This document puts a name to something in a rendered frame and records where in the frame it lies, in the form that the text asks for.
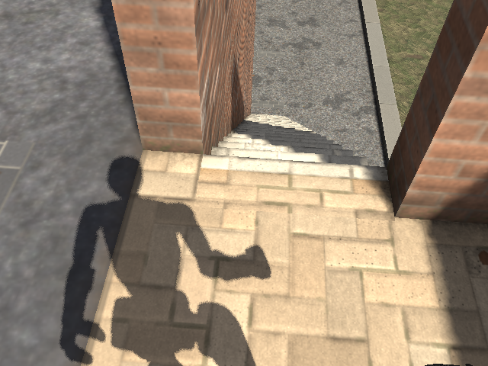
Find stairs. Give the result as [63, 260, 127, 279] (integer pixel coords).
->
[211, 114, 368, 165]

